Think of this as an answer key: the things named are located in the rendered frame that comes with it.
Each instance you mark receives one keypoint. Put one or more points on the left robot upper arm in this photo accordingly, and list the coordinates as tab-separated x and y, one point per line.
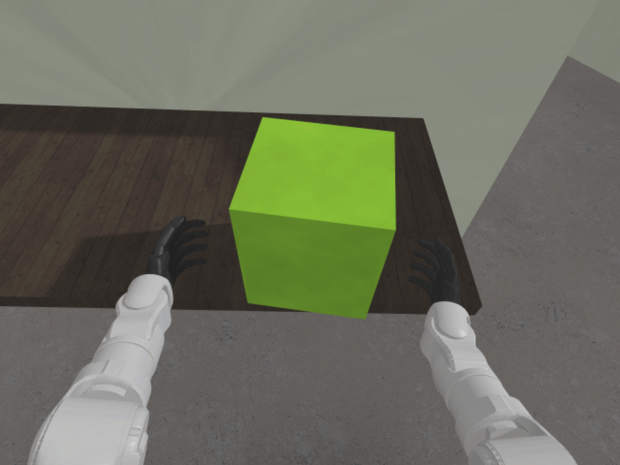
94	431

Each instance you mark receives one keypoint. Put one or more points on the right robot upper arm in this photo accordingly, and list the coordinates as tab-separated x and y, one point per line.
533	450

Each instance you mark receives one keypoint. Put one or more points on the carton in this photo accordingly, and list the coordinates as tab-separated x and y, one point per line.
313	216

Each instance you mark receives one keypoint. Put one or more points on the robot left hand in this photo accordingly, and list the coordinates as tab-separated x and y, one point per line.
165	258

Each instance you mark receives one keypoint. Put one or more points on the robot left forearm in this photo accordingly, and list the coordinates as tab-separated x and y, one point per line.
127	358

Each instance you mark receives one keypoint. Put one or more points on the table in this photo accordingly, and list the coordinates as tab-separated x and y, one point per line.
85	193

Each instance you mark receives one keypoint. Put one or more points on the robot right hand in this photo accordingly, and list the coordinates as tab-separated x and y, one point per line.
444	284

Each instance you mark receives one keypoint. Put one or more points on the robot right forearm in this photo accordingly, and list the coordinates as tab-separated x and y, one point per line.
480	406

